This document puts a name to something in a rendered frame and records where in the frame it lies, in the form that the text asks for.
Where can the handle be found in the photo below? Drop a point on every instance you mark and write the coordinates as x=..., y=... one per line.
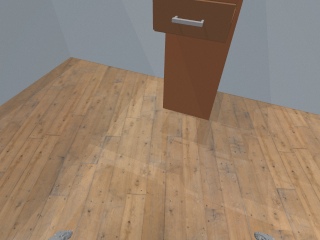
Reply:
x=187, y=22

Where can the drawer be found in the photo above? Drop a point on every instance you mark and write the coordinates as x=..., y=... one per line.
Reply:
x=218, y=17

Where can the cabinet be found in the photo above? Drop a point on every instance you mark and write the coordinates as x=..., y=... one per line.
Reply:
x=192, y=71

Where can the robot left hand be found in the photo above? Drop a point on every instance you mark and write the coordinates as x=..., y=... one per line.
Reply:
x=62, y=235

